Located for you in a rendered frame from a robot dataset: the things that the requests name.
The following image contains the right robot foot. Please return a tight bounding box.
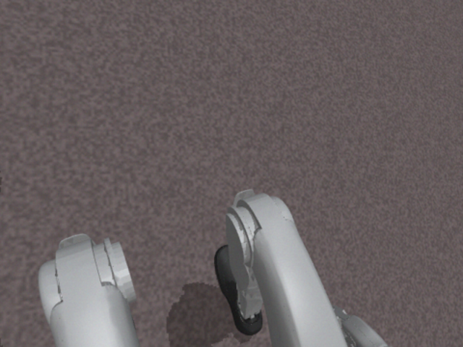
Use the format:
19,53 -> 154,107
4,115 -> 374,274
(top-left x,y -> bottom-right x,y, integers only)
214,245 -> 263,335

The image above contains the right robot hand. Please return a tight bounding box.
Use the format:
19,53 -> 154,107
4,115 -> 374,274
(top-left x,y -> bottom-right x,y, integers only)
331,304 -> 388,347

